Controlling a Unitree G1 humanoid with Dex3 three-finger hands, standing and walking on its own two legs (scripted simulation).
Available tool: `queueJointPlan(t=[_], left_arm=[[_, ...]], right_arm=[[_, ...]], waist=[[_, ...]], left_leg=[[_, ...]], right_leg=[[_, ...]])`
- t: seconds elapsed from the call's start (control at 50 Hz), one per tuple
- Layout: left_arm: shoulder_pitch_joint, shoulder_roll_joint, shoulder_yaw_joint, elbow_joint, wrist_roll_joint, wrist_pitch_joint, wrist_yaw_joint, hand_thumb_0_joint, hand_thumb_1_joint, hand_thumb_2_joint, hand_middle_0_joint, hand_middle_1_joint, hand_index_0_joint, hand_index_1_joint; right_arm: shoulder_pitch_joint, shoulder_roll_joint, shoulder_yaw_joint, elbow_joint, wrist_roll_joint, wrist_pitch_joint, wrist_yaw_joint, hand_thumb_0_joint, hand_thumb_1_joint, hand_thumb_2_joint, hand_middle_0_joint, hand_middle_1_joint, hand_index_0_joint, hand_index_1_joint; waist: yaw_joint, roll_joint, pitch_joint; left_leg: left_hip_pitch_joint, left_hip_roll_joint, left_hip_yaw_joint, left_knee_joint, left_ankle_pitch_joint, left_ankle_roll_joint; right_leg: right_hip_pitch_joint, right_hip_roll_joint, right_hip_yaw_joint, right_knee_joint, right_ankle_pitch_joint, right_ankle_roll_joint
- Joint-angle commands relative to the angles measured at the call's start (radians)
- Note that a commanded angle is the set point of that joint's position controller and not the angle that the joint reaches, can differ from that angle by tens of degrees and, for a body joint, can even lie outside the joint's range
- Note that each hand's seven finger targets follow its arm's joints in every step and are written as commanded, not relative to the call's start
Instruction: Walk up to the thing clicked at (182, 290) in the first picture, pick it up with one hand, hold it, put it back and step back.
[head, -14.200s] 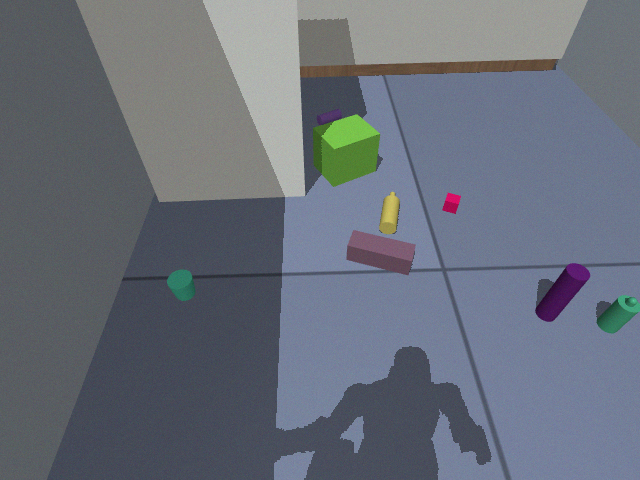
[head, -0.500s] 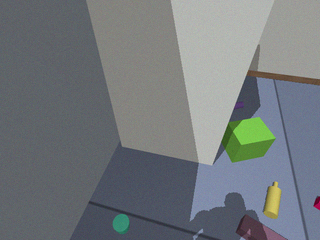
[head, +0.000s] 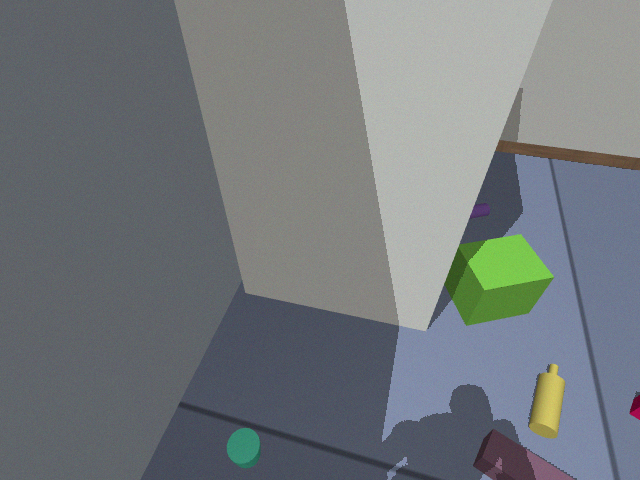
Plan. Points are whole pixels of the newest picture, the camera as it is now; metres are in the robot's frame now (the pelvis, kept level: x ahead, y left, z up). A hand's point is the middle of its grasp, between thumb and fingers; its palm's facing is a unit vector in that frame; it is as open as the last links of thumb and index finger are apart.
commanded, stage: stand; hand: left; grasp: from above
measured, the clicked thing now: (245, 450) +0.37 +0.22 -0.74
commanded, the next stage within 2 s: rise first in 0.54 s
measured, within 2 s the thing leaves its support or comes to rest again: neither
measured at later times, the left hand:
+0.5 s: hand out of the picture +0.07 +0.26 -0.16, palm faces -0.03 -0.94 -0.35, open 7.4 cm
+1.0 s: hand out of the picture +0.15 +0.26 -0.18, palm faces -0.08 -0.92 -0.38, open 11.2 cm
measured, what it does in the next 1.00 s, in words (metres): stands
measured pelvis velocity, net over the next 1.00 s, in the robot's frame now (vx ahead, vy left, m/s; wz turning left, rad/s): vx -0.01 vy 0.00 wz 0.00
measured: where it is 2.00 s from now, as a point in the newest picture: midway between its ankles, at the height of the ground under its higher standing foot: outside the picture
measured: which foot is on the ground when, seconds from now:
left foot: down 0.00-1.00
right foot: down 0.00-1.00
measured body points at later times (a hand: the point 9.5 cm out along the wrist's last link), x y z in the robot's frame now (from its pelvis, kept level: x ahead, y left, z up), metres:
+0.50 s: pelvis +0.00 +0.00 +0.00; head +0.01 +0.00 +0.45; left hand +0.07 +0.30 -0.13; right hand +0.08 -0.30 -0.13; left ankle +0.00 +0.12 -0.75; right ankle -0.01 -0.12 -0.75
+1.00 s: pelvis -0.01 +0.00 -0.03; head +0.05 +0.01 +0.41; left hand +0.16 +0.30 -0.16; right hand +0.09 -0.26 -0.15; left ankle +0.00 +0.12 -0.75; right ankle -0.01 -0.12 -0.75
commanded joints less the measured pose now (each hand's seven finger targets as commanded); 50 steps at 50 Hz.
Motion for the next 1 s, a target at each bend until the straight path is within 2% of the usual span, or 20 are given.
queueJointPlan(t=[0.0,0.1,0.14,0.24,0.34,0.6,0.62,0.64,0.66,0.68,0.7,0.72,0.74,0.78,0.8,0.82,0.86,0.9,0.94,0.98], left_arm=[[-0.031,0.212,0.042,-0.061,0.003,-0.022,0.01,0.0,0.9,0.9,-0.2,-0.3,-0.2,-0.301],[-0.034,0.215,0.042,-0.066,0.002,-0.024,0.011,0.0,0.9,0.9,-0.2,-0.3,-0.2,-0.301],[-0.026,0.213,0.041,-0.062,0.001,-0.025,0.011,0.0,0.9,0.9,-0.2,-0.3,-0.2,-0.301],[-0.036,0.217,0.043,-0.065,0.002,-0.022,0.012,0.0,0.9,0.9,-0.2,-0.3,-0.2,-0.301],[-0.027,0.22,0.045,-0.065,0.004,-0.022,0.01,0.0,0.9,0.9,-0.2,-0.3,-0.2,-0.301],[-0.023,0.211,0.041,-0.067,0.0,-0.022,0.011,0.0,0.9,0.9,-0.2,-0.3,-0.2,-0.301],[-0.03,0.216,0.043,-0.069,0.002,-0.021,0.011,0.0,0.82,0.968,-0.179,-0.38,-0.163,-0.381],[-0.381,0.044,0.04,-0.42,-0.056,-0.115,0.028,0.0,0.74,0.987,-0.201,-0.46,-0.158,-0.461],[-0.524,0.117,0.07,-0.413,-0.055,-0.112,0.037,0.0,0.66,0.959,-0.214,-0.534,-0.173,-0.541],[-0.295,0.139,0.099,-0.14,-0.037,-0.056,0.037,0.0,0.58,0.965,-0.18,-0.609,-0.144,-0.621],[-0.226,0.161,0.119,-0.097,-0.028,-0.04,0.023,0.0,0.5,0.956,-0.15,-0.689,-0.131,-0.701],[-0.27,0.199,0.129,-0.122,-0.005,-0.037,0.014,0.0,0.42,0.957,-0.121,-0.769,-0.118,-0.781],[-0.345,0.276,0.173,-0.186,0.013,-0.051,0.009,0.0,0.34,0.955,-0.111,-0.828,-0.113,-0.825],[-0.168,0.242,0.194,-0.08,0.067,-0.029,-0.018,0.0,0.18,0.929,-0.067,-0.988,-0.104,-0.965],[-0.114,0.214,0.196,-0.058,0.094,-0.019,-0.029,0.0,0.1,0.946,-0.047,-1.042,-0.083,-1.004],[-0.08,0.225,0.213,-0.098,0.115,-0.012,-0.032,0.0,0.02,0.981,-0.032,-1.063,-0.062,-1.031],[-0.101,0.229,0.224,-0.215,0.133,0.007,-0.02,0.0,-0.14,0.983,-0.033,-1.087,-0.058,-1.06],[-0.064,0.142,0.173,-0.198,0.147,0.057,-0.011,0.0,-0.3,0.964,-0.056,-1.098,-0.079,-1.073],[-0.126,0.178,0.189,-0.27,0.164,0.085,0.002,0.0,-0.46,0.999,-0.069,-1.064,-0.068,-1.063],[-0.094,0.153,0.181,-0.279,0.17,0.103,0.009,0.0,-0.541,0.985,-0.071,-1.073,-0.07,-1.073]], right_arm=[[-0.039,-0.216,-0.041,-0.059,0.003,-0.023,-0.019,0.0,-0.9,-0.9,0.2,0.3,0.2,0.3],[-0.039,-0.215,-0.04,-0.06,0.002,-0.025,-0.017,0.0,-0.9,-0.9,0.2,0.3,0.2,0.3],[-0.042,-0.213,-0.04,-0.058,0.003,-0.023,-0.018,0.0,-0.9,-0.9,0.2,0.3,0.2,0.3],[-0.032,-0.208,-0.039,-0.058,0.001,-0.022,-0.019,0.0,-0.9,-0.9,0.2,0.3,0.2,0.3],[-0.045,-0.216,-0.041,-0.062,0.003,-0.026,-0.02,0.0,-0.9,-0.9,0.2,0.3,0.2,0.3],[-0.043,-0.217,-0.041,-0.058,0.003,-0.025,-0.019,0.0,-0.9,-0.9,0.2,0.3,0.2,0.3],[-0.04,-0.213,-0.042,-0.059,0.002,-0.024,-0.02,0.0,-0.937,-0.918,0.2,0.302,0.2,0.302],[-0.018,-0.05,0.008,-0.342,0.076,-0.075,-0.041,0.0,-0.97,-0.92,0.199,0.3,0.2,0.3],[0.018,-0.092,-0.009,-0.312,0.076,-0.076,-0.053,0.0,-0.937,-0.913,0.198,0.3,0.199,0.3],[0.068,-0.101,-0.009,-0.272,0.073,-0.062,-0.056,0.0,-0.927,-0.912,0.198,0.3,0.199,0.3],[0.074,-0.107,-0.023,-0.304,0.073,-0.051,-0.054,0.0,-0.915,-0.907,0.198,0.3,0.199,0.3],[0.088,-0.107,-0.037,-0.325,0.066,-0.051,-0.06,0.0,-0.936,-0.913,0.198,0.3,0.199,0.3],[0.103,-0.11,-0.053,-0.339,0.06,-0.058,-0.068,0.0,-0.903,-0.902,0.199,0.3,0.199,0.3],[0.14,-0.1,-0.076,-0.369,0.038,-0.065,-0.058,0.0,-0.944,-0.912,0.199,0.3,0.199,0.3],[0.149,-0.095,-0.084,-0.386,0.028,-0.067,-0.049,0.0,-0.937,-0.91,0.199,0.3,0.199,0.3],[0.146,-0.092,-0.09,-0.416,0.029,-0.069,-0.046,0.0,-0.952,-0.915,0.199,0.3,0.2,0.3],[0.137,-0.081,-0.095,-0.469,0.03,-0.07,-0.043,0.0,-0.93,-0.908,0.199,0.3,0.2,0.3],[0.117,-0.075,-0.088,-0.508,0.038,-0.069,-0.038,0.0,-0.929,-0.908,0.2,0.3,0.2,0.3],[0.095,-0.079,-0.093,-0.554,0.041,-0.074,-0.034,0.0,-0.92,-0.908,0.2,0.3,0.2,0.3],[0.105,-0.069,-0.092,-0.565,0.038,-0.085,-0.029,0.0,-0.904,-0.904,0.2,0.3,0.2,0.3]], waist=[[0.003,-0.007,-0.061],[0.003,0.006,-0.072],[0.004,-0.005,-0.052],[-0.001,-0.003,-0.061],[0.006,0.007,-0.084],[0.008,0.001,-0.061],[0.003,-0.006,-0.059],[-0.114,0.015,0.037],[-0.082,-0.013,-0.024],[-0.075,-0.057,0.007],[-0.037,-0.044,0.006],[-0.039,-0.053,-0.064],[-0.024,-0.018,-0.162],[-0.017,-0.008,-0.241],[0.005,-0.015,-0.255],[0.031,0.019,-0.297],[0.049,0.093,-0.351],[0.018,0.059,-0.258],[0.007,0.035,-0.248],[0.001,0.019,-0.235]], left_leg=[[0.02,0.131,-0.105,-0.039,0.146,0.026],[0.03,0.132,-0.106,-0.036,0.175,0.025],[0.025,0.13,-0.108,-0.037,0.153,0.023],[0.012,0.128,-0.105,-0.04,0.152,0.021],[0.037,0.133,-0.105,-0.035,0.194,0.024],[0.037,0.133,-0.107,-0.04,0.173,0.025],[0.032,0.131,-0.105,-0.041,0.16,0.024],[-0.112,-0.006,0.014,0.02,-0.007,0.015],[-0.098,-0.011,0.012,0.038,-0.032,0.019],[-0.133,-0.019,0.015,0.059,-0.063,0.022],[-0.18,-0.014,0.02,0.096,-0.045,0.02],[-0.182,-0.017,0.017,0.127,-0.014,0.023],[-0.165,-0.016,0.013,0.154,0.019,0.02],[-0.23,-0.025,0.005,0.243,0.072,0.017],[-0.263,-0.028,0.002,0.279,0.098,0.015],[-0.263,-0.032,0.004,0.293,0.122,0.01],[-0.248,-0.028,0.003,0.299,0.144,-0.002],[-0.303,-0.019,-0.008,0.309,0.104,-0.005],[-0.353,-0.013,-0.014,0.343,0.038,0.0],[-0.415,-0.008,-0.018,0.392,-0.007,0.003]], right_leg=[[-0.01,-0.13,0.095,-0.051,0.145,-0.022],[-0.006,-0.132,0.093,-0.046,0.173,-0.022],[-0.023,-0.127,0.092,-0.058,0.142,-0.019],[-0.006,-0.131,0.095,-0.05,0.151,-0.023],[0.005,-0.132,0.094,-0.04,0.184,-0.023],[-0.015,-0.129,0.09,-0.049,0.154,-0.022],[-0.018,-0.13,0.093,-0.048,0.148,-0.024],[-0.253,0.013,0.005,0.023,0.057,-0.016],[-0.193,0.005,-0.003,0.025,0.023,-0.013],[-0.214,0.015,-0.012,0.031,-0.022,-0.019],[-0.229,0.018,-0.019,0.066,-0.027,-0.021],[-0.24,0.015,-0.014,0.097,0.002,-0.022],[-0.215,0.008,-0.007,0.133,0.047,-0.021],[-0.237,0.005,-0.005,0.217,0.104,-0.022],[-0.245,0.008,-0.009,0.252,0.12,-0.024],[-0.23,0.009,-0.006,0.272,0.135,-0.028],[-0.244,0.015,-0.006,0.291,0.125,-0.034],[-0.32,0.026,-0.02,0.302,0.077,-0.036],[-0.365,0.027,-0.023,0.326,0.01,-0.034],[-0.426,0.031,-0.026,0.373,-0.037,-0.032]])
